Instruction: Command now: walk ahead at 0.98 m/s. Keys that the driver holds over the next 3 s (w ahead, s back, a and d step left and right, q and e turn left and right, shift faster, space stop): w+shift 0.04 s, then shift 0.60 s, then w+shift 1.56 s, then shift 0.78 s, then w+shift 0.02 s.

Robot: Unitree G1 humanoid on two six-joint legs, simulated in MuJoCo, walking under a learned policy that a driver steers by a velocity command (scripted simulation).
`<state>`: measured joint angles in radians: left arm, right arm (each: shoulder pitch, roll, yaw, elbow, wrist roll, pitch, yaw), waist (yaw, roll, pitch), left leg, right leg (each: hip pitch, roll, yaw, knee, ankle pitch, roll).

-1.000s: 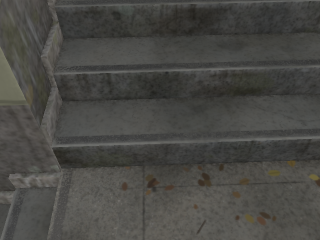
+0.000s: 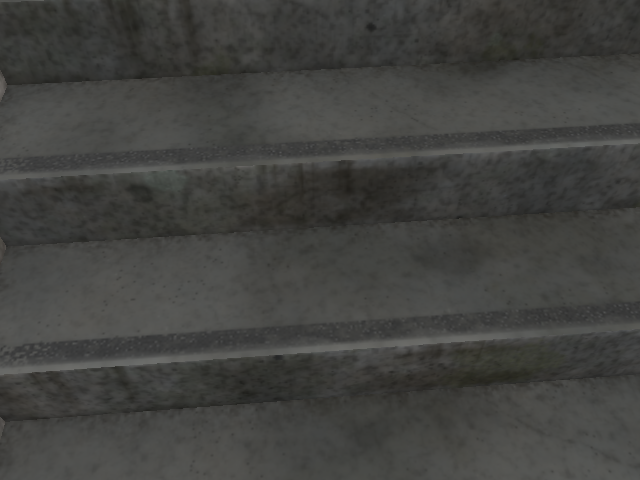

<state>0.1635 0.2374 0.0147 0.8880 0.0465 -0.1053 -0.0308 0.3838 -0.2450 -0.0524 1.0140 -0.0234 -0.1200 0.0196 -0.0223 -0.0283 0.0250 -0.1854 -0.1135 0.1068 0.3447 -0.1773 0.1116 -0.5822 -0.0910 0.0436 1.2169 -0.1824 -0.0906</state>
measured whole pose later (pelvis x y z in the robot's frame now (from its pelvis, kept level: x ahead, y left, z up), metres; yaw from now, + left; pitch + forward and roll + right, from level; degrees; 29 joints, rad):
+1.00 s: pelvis +0.48 -0.09 +0.19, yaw +1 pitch +4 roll +2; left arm 0.49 0.11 -0.02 1.15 -0.02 -0.13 0.03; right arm 0.08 -0.10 0.08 0.72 -0.02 0.02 -0.01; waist 0.03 0.02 -0.04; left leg -1.31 0.10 0.11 1.90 -0.25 0.06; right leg -0.15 0.04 -0.03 0.30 -0.22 -0.10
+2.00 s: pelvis +1.14 -0.05 +0.56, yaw +1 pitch +6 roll +3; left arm 0.54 0.13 0.01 1.09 -0.05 -0.14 0.01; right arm -0.16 0.01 0.11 0.50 0.02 -0.06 -0.01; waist 0.03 -0.05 -0.07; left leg -1.08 -0.01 0.17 1.42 -0.37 0.16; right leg 0.00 -0.04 -0.12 0.20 -0.08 -0.12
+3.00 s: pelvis +1.69 +0.05 +0.96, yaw +2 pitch +7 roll +2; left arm 0.25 0.23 0.05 0.96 0.04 -0.08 -0.05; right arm 0.10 -0.19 0.02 0.92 -0.04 -0.07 0.04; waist -0.04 -0.03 -0.14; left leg -0.80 0.00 0.14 1.07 -0.39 0.09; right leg -0.69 0.05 0.23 1.54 -0.13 -0.04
